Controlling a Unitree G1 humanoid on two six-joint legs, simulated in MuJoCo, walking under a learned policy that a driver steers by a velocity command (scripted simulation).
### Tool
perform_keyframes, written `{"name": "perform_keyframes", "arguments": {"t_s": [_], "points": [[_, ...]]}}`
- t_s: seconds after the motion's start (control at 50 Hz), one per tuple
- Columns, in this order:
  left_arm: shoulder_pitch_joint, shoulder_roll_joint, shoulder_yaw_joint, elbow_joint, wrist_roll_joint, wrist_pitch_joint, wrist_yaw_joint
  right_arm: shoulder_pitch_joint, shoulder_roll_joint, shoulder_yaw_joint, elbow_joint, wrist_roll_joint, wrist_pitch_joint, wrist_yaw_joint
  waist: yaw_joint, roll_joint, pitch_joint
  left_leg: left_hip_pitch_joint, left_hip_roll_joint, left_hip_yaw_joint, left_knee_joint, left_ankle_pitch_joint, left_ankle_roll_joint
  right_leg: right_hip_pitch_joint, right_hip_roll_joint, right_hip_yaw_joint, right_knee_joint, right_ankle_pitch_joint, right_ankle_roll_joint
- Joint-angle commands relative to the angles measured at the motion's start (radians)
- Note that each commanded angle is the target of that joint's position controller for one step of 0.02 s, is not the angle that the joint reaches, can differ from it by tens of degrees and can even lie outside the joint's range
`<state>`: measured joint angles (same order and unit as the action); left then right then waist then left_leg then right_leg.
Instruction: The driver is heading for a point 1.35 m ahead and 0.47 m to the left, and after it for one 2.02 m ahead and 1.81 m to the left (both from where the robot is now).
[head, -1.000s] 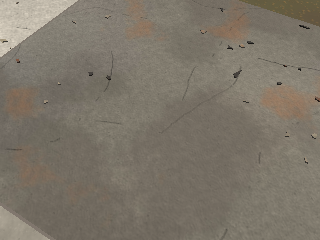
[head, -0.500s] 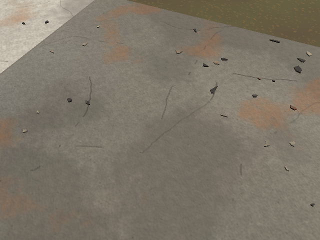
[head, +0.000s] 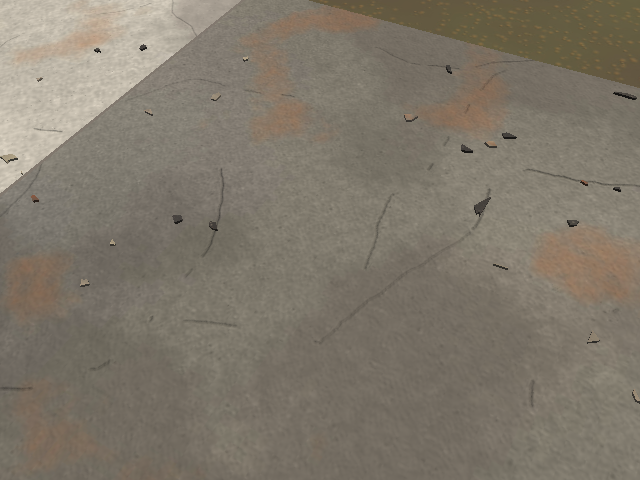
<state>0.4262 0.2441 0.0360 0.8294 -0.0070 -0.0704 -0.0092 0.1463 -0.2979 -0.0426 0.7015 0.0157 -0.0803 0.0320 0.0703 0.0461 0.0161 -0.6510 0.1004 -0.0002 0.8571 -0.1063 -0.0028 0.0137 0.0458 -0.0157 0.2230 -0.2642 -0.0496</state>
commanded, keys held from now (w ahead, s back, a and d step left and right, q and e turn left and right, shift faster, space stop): w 0.28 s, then no key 0.30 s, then q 0.30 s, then w+q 0.12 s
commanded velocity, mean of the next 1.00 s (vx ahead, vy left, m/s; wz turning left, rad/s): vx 0.26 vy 0.00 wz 0.13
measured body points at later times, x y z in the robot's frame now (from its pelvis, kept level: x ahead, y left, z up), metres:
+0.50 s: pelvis +0.26 +0.05 +0.00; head +0.30 +0.06 +0.45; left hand +0.43 +0.32 -0.10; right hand +0.33 -0.22 -0.12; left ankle +0.27 +0.13 -0.75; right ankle +0.39 -0.11 -0.69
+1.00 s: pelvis +0.35 +0.05 -0.01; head +0.37 +0.08 +0.43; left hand +0.46 +0.35 -0.13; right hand +0.50 -0.22 -0.12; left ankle +0.33 +0.15 -0.74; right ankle +0.43 -0.09 -0.74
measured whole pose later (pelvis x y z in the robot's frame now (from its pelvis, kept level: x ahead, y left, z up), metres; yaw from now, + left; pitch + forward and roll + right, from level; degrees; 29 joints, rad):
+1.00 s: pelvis +0.35 +0.05 -0.01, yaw +11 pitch +1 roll -2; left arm 0.10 0.29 0.07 0.79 -0.01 0.00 0.04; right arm 0.23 -0.30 -0.07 0.78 0.01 0.06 0.00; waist -0.02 -0.01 0.03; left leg -0.34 0.04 0.05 0.69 -0.37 0.02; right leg -0.33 -0.09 -0.15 0.50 -0.18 0.01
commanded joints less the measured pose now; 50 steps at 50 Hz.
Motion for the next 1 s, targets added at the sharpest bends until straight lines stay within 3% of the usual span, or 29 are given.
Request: {"name": "perform_keyframes", "arguments": {"t_s": [0.02, 0.08, 0.12, 0.16, 0.18, 0.2, 0.22, 0.24, 0.26, 0.28, 0.3, 0.34, 0.38, 0.44, 0.48, 0.56, 0.6, 0.64, 0.66, 0.68, 0.7, 0.72, 0.74, 0.78, 0.82, 0.88, 0.92, 0.96, 1.0], "points": [[-0.004, 0.185, 0.04, -0.049, -0.004, -0.012, 0.017, -0.175, -0.005, 0.013, -0.117, 0.003, -0.019, 0.015, 0.017, -0.118, 0.094, 0.008, -0.042, 0.046, -0.214, 0.147, -0.016, -0.087, -0.214, 0.111, -0.12, 0.298, -0.145], [0.021, 0.201, 0.046, -0.021, -0.016, -0.011, 0.018, -0.219, -0.036, 0.004, -0.14, 0.01, -0.022, 0.024, 0.004, -0.126, 0.111, 0.04, -0.056, 0.016, -0.308, 0.18, 0.017, -0.028, -0.265, 0.113, -0.108, 0.322, -0.132], [0.014, 0.208, 0.051, -0.011, -0.017, -0.004, 0.02, -0.207, -0.061, -0.005, -0.143, 0.007, -0.024, 0.029, -0.027, -0.128, 0.089, 0.067, -0.068, 0.011, -0.338, 0.139, 0.052, 0.048, -0.29, 0.103, -0.047, 0.461, -0.11], [0.0, 0.232, 0.059, -0.01, -0.008, 0.008, 0.022, -0.097, -0.105, -0.027, -0.118, 0.003, -0.018, 0.02, -0.096, -0.159, -0.015, 0.228, -0.12, 0.047, -0.327, 0.067, 0.094, 0.098, -0.282, 0.083, 0.118, 0.796, -0.086], [-0.011, 0.226, 0.056, -0.012, -0.002, 0.018, 0.024, 0.05, -0.137, -0.048, -0.076, 0.004, -0.011, 0.009, -0.175, -0.148, -0.109, 0.424, -0.146, 0.075, -0.342, 0.071, 0.123, 0.057, -0.242, 0.05, 0.303, 0.9, -0.062], [-0.004, 0.198, 0.043, -0.03, 0.013, 0.02, 0.029, 0.219, -0.177, -0.061, -0.04, -0.002, -0.003, -0.005, -0.242, -0.103, -0.234, 0.738, -0.027, -0.049, -0.286, 0.074, 0.169, -0.151, -0.208, 0.044, 0.57, 0.69, -0.035], [0.154, 0.034, -0.002, -0.05, 0.013, 0.005, 0.017, 0.281, -0.276, -0.078, -0.023, -0.025, -0.006, -0.003, -0.146, 0.195, -0.402, 1.098, 0.254, -0.57, -0.364, -0.15, 0.345, -0.543, -0.007, 0.048, 0.995, -0.077, 0.036], [0.116, 0.118, 0.011, -0.027, -0.013, -0.021, 0.008, 0.288, -0.178, -0.057, -0.017, -0.014, -0.005, -0.001, -0.188, 0.182, -0.448, 1.085, 0.284, -0.815, -0.553, -0.328, 0.36, -0.656, 0.011, 0.187, 1.131, -0.294, 0.031], [-0.012, 0.189, 0.033, -0.067, -0.045, -0.032, 0.004, 0.202, -0.141, -0.044, -0.019, -0.008, -0.006, -0.005, -0.177, 0.117, -0.235, 0.931, 0.25, -0.653, -0.581, -0.342, 0.304, -0.745, -0.049, 0.161, 1.159, -0.233, 0.023], [-0.086, 0.187, 0.029, -0.09, -0.043, -0.039, 0.007, 0.135, -0.119, -0.038, -0.024, -0.008, -0.006, -0.007, -0.147, 0.017, -0.134, 0.768, 0.212, -0.516, -0.6, -0.259, 0.273, -0.722, -0.104, 0.129, 1.107, -0.137, 0.014], [-0.123, 0.173, 0.03, -0.094, -0.024, -0.037, 0.013, 0.078, -0.1, -0.031, -0.027, -0.02, -0.01, -0.004, -0.111, -0.027, -0.054, 0.619, 0.174, -0.41, -0.617, -0.048, 0.26, -0.681, -0.135, 0.108, 1.046, -0.083, 0.022], [-0.067, 0.15, 0.033, -0.072, -0.006, -0.013, 0.019, 0.037, -0.074, -0.025, -0.024, -0.037, -0.023, 0.002, -0.047, 0.003, -0.053, 0.481, 0.127, -0.267, -0.64, 0.296, 0.257, -0.542, -0.164, 0.111, 0.983, -0.054, 0.042], [-0.037, 0.116, 0.027, -0.062, 0.004, 0.008, 0.027, 0.036, -0.076, -0.024, 0.004, -0.03, -0.04, 0.004, -0.021, 0.004, -0.056, 0.416, 0.114, -0.163, -0.646, 0.543, 0.27, -0.492, -0.158, 0.089, 0.906, -0.047, 0.071], [-0.115, 0.092, 0.016, -0.093, 0.021, 0.017, 0.032, 0.034, -0.105, -0.028, 0.035, -0.028, -0.033, -0.01, -0.026, 0.016, -0.05, 0.397, 0.077, -0.06, -0.646, 0.644, 0.254, -0.493, -0.152, 0.067, 0.71, 0.087, 0.097], [-0.184, 0.077, 0.008, -0.103, 0.017, 0.014, 0.025, 0.048, -0.114, -0.027, 0.049, -0.026, -0.017, -0.02, -0.056, 0.019, -0.059, 0.408, 0.044, -0.012, -0.639, 0.599, 0.225, -0.454, -0.137, 0.052, 0.554, 0.22, 0.094], [-0.286, 0.102, 0.014, -0.13, 0.011, 0.013, 0.014, 0.102, -0.135, -0.027, 0.092, -0.02, 0.009, -0.026, -0.1, 0.018, -0.066, 0.491, 0.078, -0.048, -0.609, 0.466, 0.216, -0.421, -0.111, 0.064, 0.394, 0.295, 0.085], [-0.32, 0.124, 0.022, -0.145, 0.017, 0.01, 0.012, 0.105, -0.138, -0.027, 0.107, -0.013, 0.023, -0.027, -0.103, 0.024, -0.057, 0.526, 0.096, -0.092, -0.552, 0.43, 0.209, -0.411, -0.097, 0.068, 0.337, 0.222, 0.064], [-0.269, 0.143, 0.035, -0.131, 0.029, 0.003, 0.016, 0.091, -0.12, -0.019, 0.113, 0.003, 0.037, -0.031, -0.059, 0.005, -0.065, 0.524, 0.058, -0.125, -0.45, 0.33, 0.164, -0.299, -0.082, 0.059, 0.178, 0.319, 0.033], [-0.239, 0.201, 0.05, -0.126, 0.037, 0.0, 0.027, 0.127, -0.1, -0.012, 0.11, -0.01, 0.033, -0.033, -0.067, -0.05, -0.104, 0.476, 0.001, -0.115, -0.373, 0.24, 0.115, -0.173, -0.159, 0.121, 0.181, 0.641, 0.004], [-0.229, 0.258, 0.062, -0.136, 0.04, 0.01, 0.04, 0.216, -0.065, -0.003, 0.107, -0.028, 0.021, -0.029, -0.116, -0.175, -0.181, 0.308, -0.078, -0.081, -0.265, -0.059, 0.065, 0.039, -0.304, 0.224, 0.269, 0.911, -0.087], [-0.194, 0.213, 0.06, -0.13, 0.027, 0.034, 0.047, 0.215, -0.043, 0.008, 0.104, -0.015, 0.023, -0.034, -0.072, -0.266, -0.249, 0.195, -0.137, -0.023, -0.12, -0.377, 0.018, 0.117, -0.401, 0.32, 0.26, 0.895, -0.198], [-0.153, 0.164, 0.047, -0.125, 0.02, 0.045, 0.047, 0.143, -0.095, -0.007, 0.083, 0.003, 0.037, -0.038, -0.018, -0.264, -0.25, 0.113, -0.144, -0.032, 0.057, -0.588, -0.011, 0.116, -0.437, 0.383, 0.208, 0.801, -0.241], [-0.161, 0.182, 0.052, -0.124, 0.02, 0.052, 0.049, 0.113, -0.134, -0.026, 0.07, 0.013, 0.058, -0.044, -0.015, -0.219, -0.228, 0.062, -0.128, -0.04, 0.226, -0.599, -0.026, 0.072, -0.44, 0.377, 0.17, 0.668, -0.241], [-0.286, 0.171, 0.049, -0.144, 0.016, 0.051, 0.053, 0.126, -0.127, -0.04, 0.072, 0.009, 0.107, -0.06, -0.07, -0.169, -0.144, 0.079, -0.075, -0.066, 0.287, -0.482, -0.053, -0.108, -0.392, 0.271, 0.102, 0.415, -0.198], [-0.371, 0.162, 0.05, -0.144, 0.023, 0.056, 0.052, 0.145, -0.086, -0.036, 0.068, 0.002, 0.139, -0.069, -0.105, -0.204, -0.092, 0.173, -0.071, -0.017, 0.22, -0.391, -0.073, -0.266, -0.331, 0.157, 0.05, 0.273, -0.168], [-0.403, 0.163, 0.055, -0.133, 0.022, 0.059, 0.058, 0.127, -0.067, -0.033, 0.039, -0.004, 0.146, -0.06, -0.102, -0.225, -0.105, 0.274, -0.053, 0.013, 0.07, -0.308, -0.061, -0.308, -0.316, 0.059, 0.052, 0.271, -0.162], [-0.381, 0.192, 0.066, -0.119, 0.006, 0.059, 0.057, 0.117, -0.076, -0.035, 0.023, -0.001, 0.141, -0.043, -0.088, -0.218, -0.142, 0.325, -0.045, 0.034, -0.033, -0.268, -0.025, -0.29, -0.345, 0.066, 0.03, 0.081, -0.153], [-0.383, 0.22, 0.075, -0.109, -0.015, 0.061, 0.05, 0.16, -0.093, -0.046, 0.033, -0.003, 0.137, -0.027, -0.117, -0.207, -0.141, 0.422, -0.068, 0.086, -0.156, -0.224, 0.027, -0.331, -0.352, 0.061, 0.023, -0.185, -0.12], [-0.401, 0.173, 0.066, -0.103, -0.019, 0.062, 0.046, 0.284, -0.101, -0.065, 0.098, -0.003, 0.134, -0.023, -0.166, -0.13, -0.099, 0.57, -0.115, 0.108, -0.268, -0.26, 0.083, -0.459, -0.29, -0.018, 0.16, -0.371, -0.046]]}}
